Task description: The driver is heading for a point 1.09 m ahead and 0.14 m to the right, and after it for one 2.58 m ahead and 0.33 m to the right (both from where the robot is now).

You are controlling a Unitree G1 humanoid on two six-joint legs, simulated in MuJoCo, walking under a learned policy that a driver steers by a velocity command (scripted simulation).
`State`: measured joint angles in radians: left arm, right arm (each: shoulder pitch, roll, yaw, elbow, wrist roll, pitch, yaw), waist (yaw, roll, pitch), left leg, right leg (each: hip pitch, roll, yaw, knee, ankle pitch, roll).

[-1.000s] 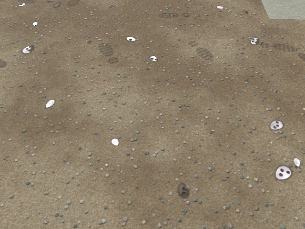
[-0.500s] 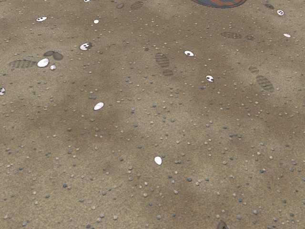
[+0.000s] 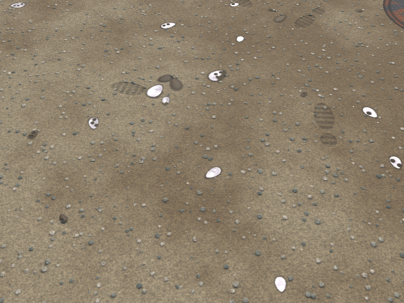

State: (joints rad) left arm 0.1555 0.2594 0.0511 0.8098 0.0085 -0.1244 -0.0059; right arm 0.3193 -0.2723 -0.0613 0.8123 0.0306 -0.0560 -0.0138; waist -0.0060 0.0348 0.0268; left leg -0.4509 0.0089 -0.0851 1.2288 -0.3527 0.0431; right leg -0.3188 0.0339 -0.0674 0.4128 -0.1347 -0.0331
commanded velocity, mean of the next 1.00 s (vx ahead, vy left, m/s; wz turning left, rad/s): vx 0.50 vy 0.00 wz -0.18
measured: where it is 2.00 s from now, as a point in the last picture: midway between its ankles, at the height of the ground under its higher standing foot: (254, 168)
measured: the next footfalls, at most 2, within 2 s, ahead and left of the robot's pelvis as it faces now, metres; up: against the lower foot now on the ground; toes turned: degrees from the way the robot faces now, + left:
left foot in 0.36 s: +0.35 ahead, +0.18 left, +0.00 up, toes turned +6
right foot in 0.90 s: +0.62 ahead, -0.09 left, +0.00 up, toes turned -17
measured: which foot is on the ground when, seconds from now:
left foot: up 0.00-0.34, down 0.36-0.92, up 0.94-1.00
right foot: down 0.00-0.38, up 0.40-0.88, down 0.90-1.00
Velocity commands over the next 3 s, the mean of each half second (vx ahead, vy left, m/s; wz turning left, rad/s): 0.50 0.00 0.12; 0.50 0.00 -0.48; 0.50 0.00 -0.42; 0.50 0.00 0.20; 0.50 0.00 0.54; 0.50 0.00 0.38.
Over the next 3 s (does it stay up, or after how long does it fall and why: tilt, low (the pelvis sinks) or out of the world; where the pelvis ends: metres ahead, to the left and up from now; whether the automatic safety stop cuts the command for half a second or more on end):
stays up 1.57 -0.25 -0.01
